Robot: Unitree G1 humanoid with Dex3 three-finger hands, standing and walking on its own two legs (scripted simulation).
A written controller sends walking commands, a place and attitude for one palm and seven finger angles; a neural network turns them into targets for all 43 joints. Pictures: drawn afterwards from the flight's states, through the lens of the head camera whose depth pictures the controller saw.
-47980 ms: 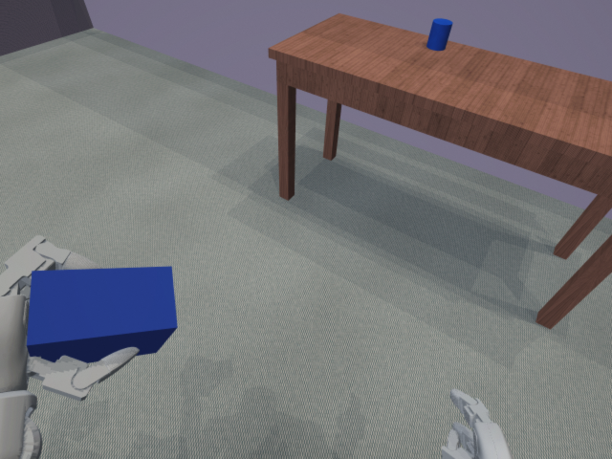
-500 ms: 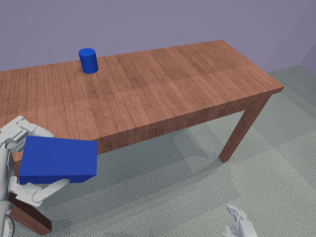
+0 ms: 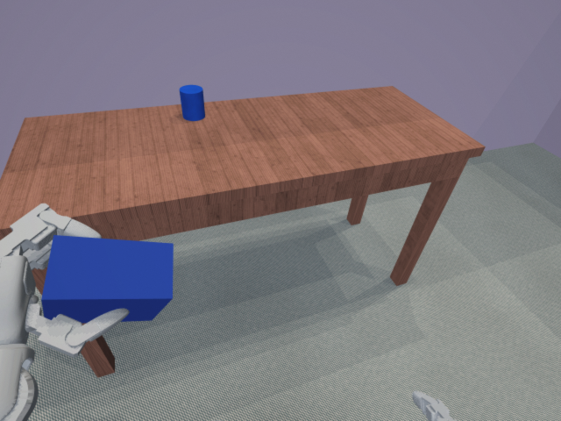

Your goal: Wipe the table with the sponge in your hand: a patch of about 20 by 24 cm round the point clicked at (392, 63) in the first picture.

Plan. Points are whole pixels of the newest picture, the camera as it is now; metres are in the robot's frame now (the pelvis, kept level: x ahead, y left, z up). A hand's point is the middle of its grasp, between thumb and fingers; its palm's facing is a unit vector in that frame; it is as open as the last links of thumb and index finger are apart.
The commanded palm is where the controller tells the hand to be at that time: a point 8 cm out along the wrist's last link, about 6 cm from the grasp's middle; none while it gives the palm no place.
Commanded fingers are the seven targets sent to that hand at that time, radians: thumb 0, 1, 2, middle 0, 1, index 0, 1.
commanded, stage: stop stepping back and stand still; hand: left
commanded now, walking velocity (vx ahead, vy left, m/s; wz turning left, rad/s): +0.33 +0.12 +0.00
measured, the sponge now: (127, 284) +0.22 +0.20 +0.15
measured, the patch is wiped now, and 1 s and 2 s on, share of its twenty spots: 1.00 1.00 1.00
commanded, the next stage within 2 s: stand and wait in 0.82 s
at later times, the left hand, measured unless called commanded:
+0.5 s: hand (48, 407) +0.09 +0.21 +0.16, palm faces +0.34 -0.87 -0.36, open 10.5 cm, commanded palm +0.04 +0.26 +0.20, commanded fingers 0.00 0.10 1.30 -1.20 -1.60 -1.20 -1.60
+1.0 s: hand out of the picture +0.08 +0.20 +0.17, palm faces +0.36 -0.86 -0.35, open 10.5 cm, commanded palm +0.02 +0.26 +0.20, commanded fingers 0.00 0.10 1.30 -1.20 -1.60 -1.20 -1.60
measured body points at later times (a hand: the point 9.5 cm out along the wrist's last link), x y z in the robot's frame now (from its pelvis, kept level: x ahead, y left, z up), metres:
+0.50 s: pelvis -0.12 -0.02 +0.00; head -0.14 -0.02 +0.45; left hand +0.07 +0.26 +0.18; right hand +0.01 -0.26 -0.10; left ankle -0.13 +0.08 -0.65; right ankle -0.08 -0.13 -0.71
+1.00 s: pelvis -0.13 -0.02 +0.01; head -0.14 -0.03 +0.46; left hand +0.05 +0.25 +0.19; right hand +0.01 -0.25 -0.09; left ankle -0.15 +0.10 -0.67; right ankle -0.10 -0.12 -0.71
